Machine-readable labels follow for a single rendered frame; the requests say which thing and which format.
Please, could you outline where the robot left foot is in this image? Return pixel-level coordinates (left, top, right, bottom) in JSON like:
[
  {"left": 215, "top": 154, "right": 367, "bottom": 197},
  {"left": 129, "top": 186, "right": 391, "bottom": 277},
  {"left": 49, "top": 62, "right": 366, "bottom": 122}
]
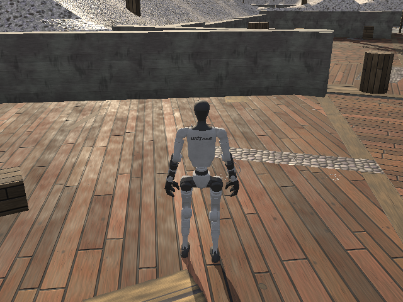
[{"left": 181, "top": 242, "right": 190, "bottom": 258}]

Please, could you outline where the left robot forearm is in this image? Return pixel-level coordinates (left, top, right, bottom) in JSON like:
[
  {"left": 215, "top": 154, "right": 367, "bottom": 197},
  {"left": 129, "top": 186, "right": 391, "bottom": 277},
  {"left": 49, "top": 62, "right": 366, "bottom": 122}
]
[{"left": 166, "top": 153, "right": 179, "bottom": 182}]

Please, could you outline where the left robot hand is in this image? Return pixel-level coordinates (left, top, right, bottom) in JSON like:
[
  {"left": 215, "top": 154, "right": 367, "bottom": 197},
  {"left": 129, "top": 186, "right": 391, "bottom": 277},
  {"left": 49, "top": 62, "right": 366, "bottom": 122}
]
[{"left": 165, "top": 180, "right": 179, "bottom": 197}]

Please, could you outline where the robot left upper arm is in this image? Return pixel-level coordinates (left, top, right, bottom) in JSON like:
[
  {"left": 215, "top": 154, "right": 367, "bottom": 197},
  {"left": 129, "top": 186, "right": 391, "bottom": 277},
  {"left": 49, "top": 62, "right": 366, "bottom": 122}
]
[{"left": 172, "top": 127, "right": 188, "bottom": 162}]

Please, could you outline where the robot right upper arm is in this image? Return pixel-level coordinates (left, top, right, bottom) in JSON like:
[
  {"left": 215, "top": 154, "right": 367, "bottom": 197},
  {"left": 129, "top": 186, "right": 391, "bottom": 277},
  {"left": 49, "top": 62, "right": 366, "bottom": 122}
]
[{"left": 215, "top": 127, "right": 231, "bottom": 162}]

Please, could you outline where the right robot forearm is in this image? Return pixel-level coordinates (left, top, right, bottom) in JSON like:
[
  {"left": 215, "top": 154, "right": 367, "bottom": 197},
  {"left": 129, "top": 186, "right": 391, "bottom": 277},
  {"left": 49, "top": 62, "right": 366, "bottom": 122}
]
[{"left": 225, "top": 153, "right": 237, "bottom": 182}]

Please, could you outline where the robot right foot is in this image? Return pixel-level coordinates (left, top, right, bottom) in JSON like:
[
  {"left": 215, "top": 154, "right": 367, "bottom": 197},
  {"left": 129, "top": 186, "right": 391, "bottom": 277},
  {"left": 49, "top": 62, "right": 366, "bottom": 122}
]
[{"left": 210, "top": 246, "right": 219, "bottom": 263}]

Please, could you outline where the robot foot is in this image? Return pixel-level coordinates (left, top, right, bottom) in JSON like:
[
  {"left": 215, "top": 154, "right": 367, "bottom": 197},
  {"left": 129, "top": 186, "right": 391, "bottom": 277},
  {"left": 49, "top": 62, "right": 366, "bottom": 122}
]
[
  {"left": 181, "top": 242, "right": 190, "bottom": 258},
  {"left": 210, "top": 246, "right": 219, "bottom": 263}
]

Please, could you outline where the right robot hand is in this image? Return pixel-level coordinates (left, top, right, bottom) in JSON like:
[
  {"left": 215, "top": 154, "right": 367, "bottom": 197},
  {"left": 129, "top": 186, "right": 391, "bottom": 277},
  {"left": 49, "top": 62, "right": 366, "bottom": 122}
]
[{"left": 225, "top": 180, "right": 239, "bottom": 197}]

